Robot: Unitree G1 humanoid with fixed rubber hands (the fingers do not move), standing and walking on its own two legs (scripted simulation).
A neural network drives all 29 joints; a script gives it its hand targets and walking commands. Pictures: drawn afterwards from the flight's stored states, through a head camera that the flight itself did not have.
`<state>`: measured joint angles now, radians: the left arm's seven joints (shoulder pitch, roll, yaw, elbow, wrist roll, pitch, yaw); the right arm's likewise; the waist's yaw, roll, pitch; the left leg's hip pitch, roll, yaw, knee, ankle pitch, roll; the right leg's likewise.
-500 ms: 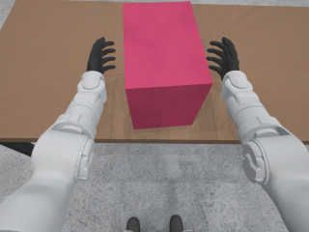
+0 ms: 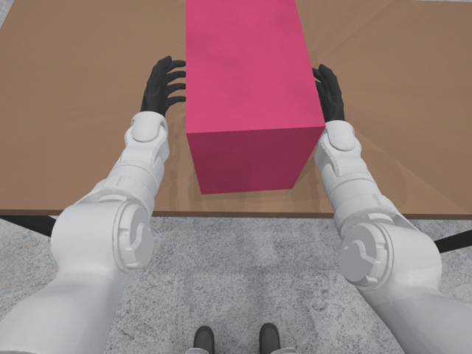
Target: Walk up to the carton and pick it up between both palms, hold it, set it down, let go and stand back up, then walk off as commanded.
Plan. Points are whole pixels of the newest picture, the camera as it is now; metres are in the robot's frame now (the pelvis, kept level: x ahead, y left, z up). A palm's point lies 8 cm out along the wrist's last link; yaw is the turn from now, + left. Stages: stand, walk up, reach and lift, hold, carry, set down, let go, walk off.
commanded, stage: reach and lift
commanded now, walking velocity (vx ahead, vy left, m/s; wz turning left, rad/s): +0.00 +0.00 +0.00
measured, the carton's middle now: (243, 101) +0.54 +0.02 +0.02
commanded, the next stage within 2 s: none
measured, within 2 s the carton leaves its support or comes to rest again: neither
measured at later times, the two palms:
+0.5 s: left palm (158, 108) +0.50 +0.16 +0.05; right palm (328, 120) +0.48 -0.12 +0.05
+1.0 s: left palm (158, 108) +0.50 +0.16 +0.05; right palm (328, 121) +0.48 -0.12 +0.05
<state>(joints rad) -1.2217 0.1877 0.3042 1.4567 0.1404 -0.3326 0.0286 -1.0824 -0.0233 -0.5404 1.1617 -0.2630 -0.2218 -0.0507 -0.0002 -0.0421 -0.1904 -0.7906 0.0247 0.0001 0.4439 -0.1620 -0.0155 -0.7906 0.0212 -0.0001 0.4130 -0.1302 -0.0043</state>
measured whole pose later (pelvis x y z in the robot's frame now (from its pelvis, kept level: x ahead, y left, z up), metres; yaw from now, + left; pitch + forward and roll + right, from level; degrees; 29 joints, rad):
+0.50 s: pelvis +0.00 +0.01 +0.00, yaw +0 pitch +27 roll -1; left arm -1.19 0.11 0.50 1.34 0.34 -0.29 0.06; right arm -1.04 0.06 -0.77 1.03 -0.50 -0.24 0.00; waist 0.00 -0.04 -0.13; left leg -0.73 0.02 0.00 0.44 -0.17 -0.01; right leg -0.72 0.02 0.00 0.39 -0.13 0.00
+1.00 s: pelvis +0.00 +0.01 +0.00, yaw +0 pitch +27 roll -1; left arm -1.19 0.10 0.52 1.34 0.38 -0.29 0.07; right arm -1.03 0.07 -0.77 1.00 -0.51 -0.24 0.00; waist 0.00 -0.04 -0.13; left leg -0.73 0.02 0.00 0.44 -0.17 -0.01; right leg -0.72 0.02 0.00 0.39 -0.13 0.00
